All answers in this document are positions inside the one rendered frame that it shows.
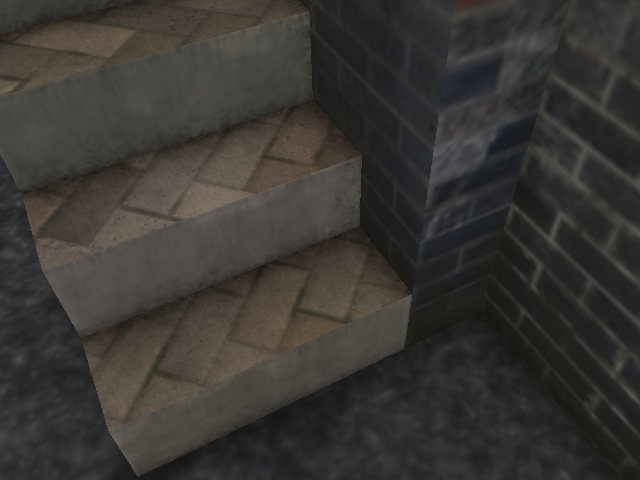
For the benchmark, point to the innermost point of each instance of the stairs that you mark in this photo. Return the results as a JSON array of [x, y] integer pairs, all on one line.
[[194, 210]]

